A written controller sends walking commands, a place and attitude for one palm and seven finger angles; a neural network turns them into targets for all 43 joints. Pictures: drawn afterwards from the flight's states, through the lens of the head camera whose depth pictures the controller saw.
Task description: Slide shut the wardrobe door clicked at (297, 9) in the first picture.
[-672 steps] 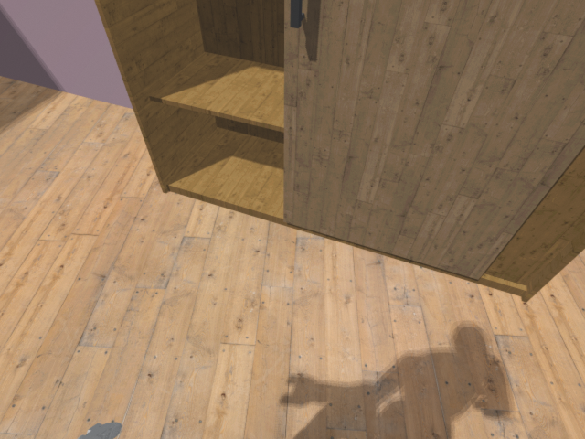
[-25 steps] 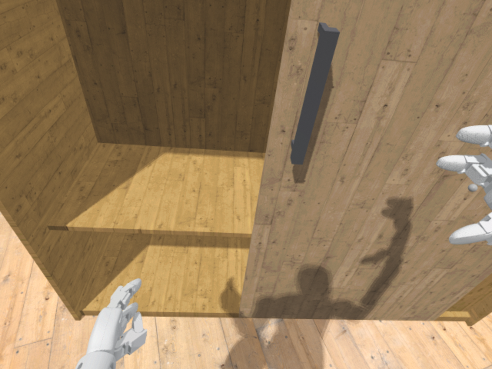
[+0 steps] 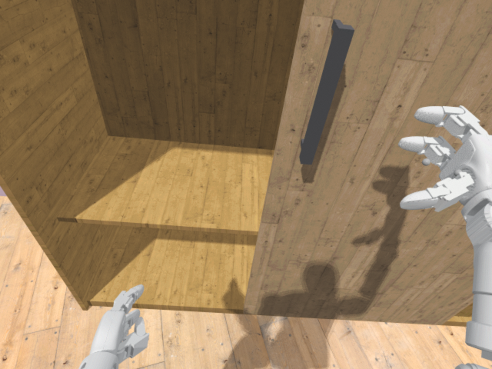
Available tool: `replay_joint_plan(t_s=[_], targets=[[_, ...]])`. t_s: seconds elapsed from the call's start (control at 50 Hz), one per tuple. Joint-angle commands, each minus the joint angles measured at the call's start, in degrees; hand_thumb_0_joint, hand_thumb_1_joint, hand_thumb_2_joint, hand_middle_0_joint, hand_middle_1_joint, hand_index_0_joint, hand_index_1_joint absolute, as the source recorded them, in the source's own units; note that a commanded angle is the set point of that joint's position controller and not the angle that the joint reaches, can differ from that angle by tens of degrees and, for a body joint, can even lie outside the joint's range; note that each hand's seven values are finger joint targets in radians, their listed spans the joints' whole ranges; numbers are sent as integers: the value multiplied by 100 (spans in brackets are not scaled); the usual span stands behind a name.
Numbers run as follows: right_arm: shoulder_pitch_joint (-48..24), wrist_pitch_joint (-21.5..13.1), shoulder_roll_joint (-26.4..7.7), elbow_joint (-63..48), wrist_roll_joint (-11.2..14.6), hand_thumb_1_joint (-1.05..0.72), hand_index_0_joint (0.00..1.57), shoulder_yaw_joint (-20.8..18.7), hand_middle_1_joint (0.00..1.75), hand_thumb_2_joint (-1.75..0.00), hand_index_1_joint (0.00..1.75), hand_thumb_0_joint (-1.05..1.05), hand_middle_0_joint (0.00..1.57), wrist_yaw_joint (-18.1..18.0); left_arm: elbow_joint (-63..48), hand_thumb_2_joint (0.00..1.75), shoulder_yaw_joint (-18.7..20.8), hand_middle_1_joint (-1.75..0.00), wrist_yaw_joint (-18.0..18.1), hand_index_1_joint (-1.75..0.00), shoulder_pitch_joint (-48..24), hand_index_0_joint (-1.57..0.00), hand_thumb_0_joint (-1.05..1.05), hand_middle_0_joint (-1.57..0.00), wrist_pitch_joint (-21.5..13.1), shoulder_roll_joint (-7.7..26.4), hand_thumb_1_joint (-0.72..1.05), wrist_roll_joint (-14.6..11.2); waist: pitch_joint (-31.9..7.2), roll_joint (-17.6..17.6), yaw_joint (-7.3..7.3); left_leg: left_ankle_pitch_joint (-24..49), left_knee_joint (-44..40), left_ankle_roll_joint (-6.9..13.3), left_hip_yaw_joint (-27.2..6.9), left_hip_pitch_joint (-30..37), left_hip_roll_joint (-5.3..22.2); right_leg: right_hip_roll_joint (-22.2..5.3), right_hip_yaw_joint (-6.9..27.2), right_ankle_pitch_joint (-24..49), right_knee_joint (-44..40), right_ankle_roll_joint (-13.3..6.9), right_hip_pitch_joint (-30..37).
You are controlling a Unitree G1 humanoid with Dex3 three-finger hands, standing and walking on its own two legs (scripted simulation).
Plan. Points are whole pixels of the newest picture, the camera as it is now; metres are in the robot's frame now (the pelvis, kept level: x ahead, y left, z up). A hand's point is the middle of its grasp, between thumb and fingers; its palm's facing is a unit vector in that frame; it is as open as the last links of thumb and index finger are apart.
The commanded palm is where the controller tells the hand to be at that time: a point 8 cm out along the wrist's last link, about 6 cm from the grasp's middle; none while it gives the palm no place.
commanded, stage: move the hooked fingers beside the handle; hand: right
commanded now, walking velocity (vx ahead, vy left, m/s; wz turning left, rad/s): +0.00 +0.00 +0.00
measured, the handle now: (319, 99) +0.49 -0.10 +0.24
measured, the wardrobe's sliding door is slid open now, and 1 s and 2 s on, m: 0.62 0.62 0.62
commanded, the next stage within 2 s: none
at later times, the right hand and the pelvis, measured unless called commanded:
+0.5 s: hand (385, 139) +0.39 -0.18 +0.24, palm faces +0.03 +1.00 -0.04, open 14.0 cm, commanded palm +0.38 -0.23 +0.23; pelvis +0.00 +0.00 +0.00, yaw +1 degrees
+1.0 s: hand (364, 122) +0.45 -0.17 +0.23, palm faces +0.05 +1.00 -0.02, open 13.8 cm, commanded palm +0.44 -0.20 +0.22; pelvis +0.01 -0.01 +0.00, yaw +1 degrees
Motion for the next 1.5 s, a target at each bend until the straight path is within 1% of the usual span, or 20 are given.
replay_joint_plan(t_s=[0.0, 0.04, 0.12, 0.18, 0.4, 0.46, 0.5, 0.64, 0.68, 0.74, 0.8, 0.86, 0.9, 0.96, 1.0, 1.06, 1.1, 1.24, 1.38, 1.48], targets=[[-2631, -402, -1176, -952, 58, 50, 30, -195, 120, -30, 120, 0, 30, -115, -960, 90, 248, -30, 32, -30, -933, -20, 0, -20, -336, 571, 90, -7, -1149, 173, 87, 1514, -510, 84, 15, -630, -181, 205, 79, 900, -253, -275, 1236], [-2563, -378, -1383, -830, -4, 50, 30, -375, 120, -30, 120, 0, 30, -222, -914, 90, 259, -30, 21, -30, -872, -20, 0, -20, -286, 599, 90, 16, -1200, 159, 12, 1571, -500, 116, 9, -464, -163, 207, 79, 992, -251, -263, 1154], [-2647, -377, -1119, -994, -56, 50, 30, -203, 120, -30, 120, 0, 30, -338, -1016, 90, 270, -30, -32, -30, -903, -20, 0, -20, -229, 555, 90, 16, -1404, 116, 30, 1814, -429, 110, 11, -419, -162, 205, 45, 1204, -242, -257, 1279], [-2561, -383, -1331, -757, -50, 50, 30, -456, 120, -30, 120, 0, 30, -417, -962, 90, 298, -30, -50, -30, -828, -20, 0, -20, -155, 603, 90, 41, -1435, 412, 1, 2020, -434, 96, -5, -314, -179, 199, 19, 1301, -218, -279, 1195], [-3850, -521, -935, -28, -204, 50, 30, 185, 120, -30, 120, 0, 30, -568, -771, 90, 328, -30, 11, -30, -662, -20, 0, -20, -27, 598, 90, 29, -1195, 246, 295, 1652, -601, 69, -94, -642, -183, 188, -35, 930, -243, -312, 1247], [-3892, -627, -1197, 515, -239, 50, 30, -52, 120, -30, 120, 0, 30, -622, -688, 90, 360, -30, 19, -30, -522, -20, 0, -20, -15, 650, 90, 46, -1286, 509, 276, 1676, -621, 61, -127, -540, -185, 185, -33, 918, -225, -328, 1142], [-4275, -717, -1120, 647, -298, 50, 30, 123, 120, -30, 120, 0, 30, -618, -660, 90, 366, -30, 24, -30, -450, -20, 0, -20, -13, 638, 90, 45, -1319, 305, 345, 1715, -600, 71, -126, -559, -172, 177, -50, 974, -231, -319, 1194], [-4192, -965, -1234, 1158, -370, 50, 30, -42, 120, -30, 120, 0, 30, -667, -650, 90, 438, -30, -46, -30, -195, -20, 0, -20, 21, 678, 90, 79, -1595, 439, 246, 2244, -500, 93, -102, -228, -167, 171, -98, 1393, -181, -340, 1115], [-4451, -1001, -1045, 1169, -386, 50, 30, 114, 120, -30, 120, 0, 30, -677, -653, 90, 463, -30, -57, -30, -144, -20, 0, -20, 20, 678, 90, 65, -1589, 364, 332, 2341, -491, 66, -107, -353, -184, 159, -137, 1442, -174, -346, 1191], [-4326, -1039, -1254, 1324, -416, 50, 30, -89, 120, -30, 120, 0, 30, -749, -626, 90, 484, -30, -74, -30, -54, -20, 0, -20, 54, 716, 90, 90, -1577, 493, 255, 2322, -482, 94, -84, -220, -187, 154, -111, 1490, -184, -346, 1064], [-4909, -1070, -913, 1511, -469, 50, 30, 260, 120, -30, 120, 0, 30, -799, -541, 90, 509, -30, -62, -30, 60, -20, 0, -20, 56, 703, 90, 62, -1414, 318, 459, 2060, -523, 73, -94, -595, -220, 126, -116, 1292, -185, -345, 1155], [-5049, -1186, -878, 1383, -514, 50, 30, 226, 120, -30, 120, 0, 30, -910, -542, 90, 546, -30, -76, -30, 132, -20, 0, -20, 30, 703, 90, 87, -1709, 333, 448, 2191, -503, 85, -114, -522, -245, 117, -95, 1481, -148, -360, 1343], [-5480, -1216, -469, 1497, -500, 50, 30, 620, 120, -30, 120, 0, 30, -922, -436, 90, 549, -30, -71, -30, 195, -20, 0, -20, 5, 686, 90, 78, -1599, 279, 591, 2046, -507, 87, -79, -716, -255, 99, -63, 1403, -150, -336, 1398], [-5705, -1265, -449, 1946, -528, 50, 30, 636, 120, -30, 120, 0, 30, -1011, -265, 90, 574, -30, -69, -30, 330, -20, 0, -20, 1, 740, 90, 80, -1488, 474, 653, 1866, -544, 81, -91, -866, -268, 99, -60, 1211, -133, -353, 1313], [-6021, -1331, -116, 1948, -563, 50, 30, 937, 120, -30, 120, 0, 30, -1035, -232, 90, 558, -30, -82, -30, 334, -20, 0, -20, -39, 692, 90, 84, -1525, 122, 703, 1702, -526, 113, -76, -1013, -260, 106, -4, 1159, -140, -319, 1448], [-6083, -1444, -92, 2076, -593, 50, 30, 939, 120, -30, 120, 0, 30, -1112, -178, 90, 567, -30, -96, -30, 379, -20, 0, -20, -67, 701, 90, 99, -1622, 195, 698, 1586, -529, 114, -80, -1036, -260, 90, 18, 1086, -137, -319, 1502], [-6295, -1506, 270, 2206, -571, 50, 30, 1236, 120, -30, 120, 0, 30, -1116, -137, 90, 542, -30, -98, -30, 363, -20, 0, -20, -116, 667, 90, 89, -1498, 147, 771, 1401, -527, 118, -62, -1201, -260, 79, 61, 918, -163, -298, 1518], [-6614, -1807, 396, 2574, -494, 50, 30, 1307, 120, -30, 120, 0, 30, -1169, -17, 90, 513, -30, -96, -30, 404, -20, 0, -20, -274, 683, 90, 120, -1416, 492, 760, 1067, -511, 139, -59, -1183, -246, 69, 138, 551, -234, -276, 1372], [-6991, -2030, 682, 2876, -504, 50, 30, 1500, 120, -30, 120, 0, 30, -1232, 84, 90, 484, -30, -112, -30, 464, -20, 0, -20, -509, 673, 90, 100, -1364, 164, 845, 770, -472, 124, -99, -1487, -251, 78, 134, 103, -279, -235, 1358], [-7055, -2162, 604, 2957, -483, 50, 30, 1455, 120, -30, 120, 0, 30, -1230, 149, 90, 493, -30, -120, -30, 556, -20, 0, -20, -655, 701, 90, 105, -1418, 269, 860, 726, -462, 121, -104, -1503, -255, 73, 149, 44, -277, -236, 1350]])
